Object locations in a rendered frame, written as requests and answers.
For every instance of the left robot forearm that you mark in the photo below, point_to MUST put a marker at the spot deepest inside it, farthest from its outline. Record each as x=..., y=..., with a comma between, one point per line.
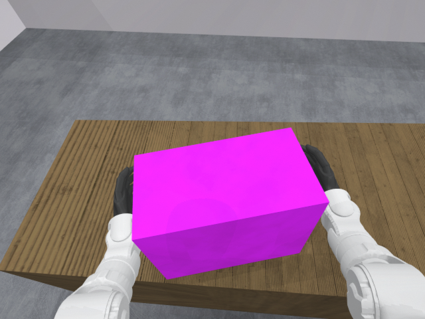
x=120, y=265

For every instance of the right robot forearm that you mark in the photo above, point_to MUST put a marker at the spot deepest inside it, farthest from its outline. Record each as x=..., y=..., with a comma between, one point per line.
x=348, y=239

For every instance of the robot left upper arm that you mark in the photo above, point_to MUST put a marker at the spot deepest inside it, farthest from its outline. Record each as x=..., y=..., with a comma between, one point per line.
x=95, y=305

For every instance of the carton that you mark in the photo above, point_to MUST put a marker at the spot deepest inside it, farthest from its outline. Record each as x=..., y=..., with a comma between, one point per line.
x=224, y=203

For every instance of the robot right upper arm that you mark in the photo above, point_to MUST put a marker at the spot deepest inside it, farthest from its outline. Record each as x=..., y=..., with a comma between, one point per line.
x=385, y=291

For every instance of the right robot hand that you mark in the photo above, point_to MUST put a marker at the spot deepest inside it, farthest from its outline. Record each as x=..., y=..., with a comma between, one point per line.
x=320, y=167

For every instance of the pedestal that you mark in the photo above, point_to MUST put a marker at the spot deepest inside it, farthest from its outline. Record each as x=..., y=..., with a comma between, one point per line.
x=62, y=239

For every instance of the left robot hand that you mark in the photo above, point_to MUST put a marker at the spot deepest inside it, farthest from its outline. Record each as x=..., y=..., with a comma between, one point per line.
x=123, y=197

